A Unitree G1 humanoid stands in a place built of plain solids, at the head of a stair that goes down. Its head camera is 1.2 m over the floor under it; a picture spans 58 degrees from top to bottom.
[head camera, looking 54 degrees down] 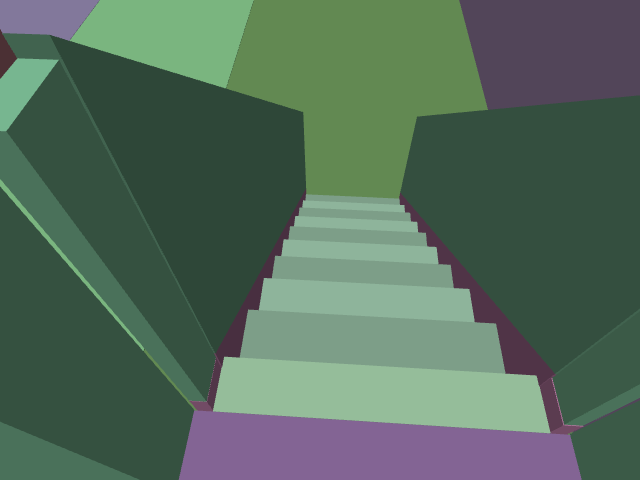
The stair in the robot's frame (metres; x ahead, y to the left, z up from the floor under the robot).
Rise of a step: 0.21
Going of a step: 0.26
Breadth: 0.88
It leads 4 degrees to the right of straight ahead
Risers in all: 10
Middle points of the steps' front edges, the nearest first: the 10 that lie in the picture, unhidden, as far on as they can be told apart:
0.43 -0.16 0.00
0.69 -0.18 -0.20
0.94 -0.20 -0.41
1.20 -0.21 -0.62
1.45 -0.23 -0.82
1.71 -0.24 -1.03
1.96 -0.26 -1.24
2.22 -0.28 -1.44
2.47 -0.29 -1.65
2.73 -0.31 -1.86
